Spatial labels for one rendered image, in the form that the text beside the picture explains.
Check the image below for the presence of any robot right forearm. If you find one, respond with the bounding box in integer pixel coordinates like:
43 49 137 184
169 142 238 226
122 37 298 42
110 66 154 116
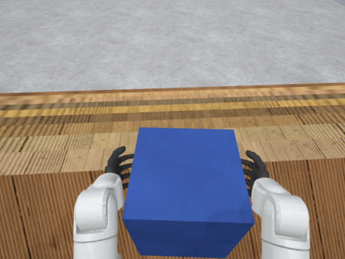
251 178 310 259

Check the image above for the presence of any robot left hand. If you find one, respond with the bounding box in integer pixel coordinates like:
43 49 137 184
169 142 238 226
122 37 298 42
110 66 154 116
105 146 134 190

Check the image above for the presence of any carton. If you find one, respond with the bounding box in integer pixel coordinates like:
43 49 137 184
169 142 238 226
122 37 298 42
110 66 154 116
122 127 255 258

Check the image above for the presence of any robot right hand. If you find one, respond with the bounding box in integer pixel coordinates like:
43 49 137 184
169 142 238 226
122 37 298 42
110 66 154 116
240 150 270 197

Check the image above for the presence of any robot left forearm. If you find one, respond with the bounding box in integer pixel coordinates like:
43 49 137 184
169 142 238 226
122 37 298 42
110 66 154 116
73 173 124 259

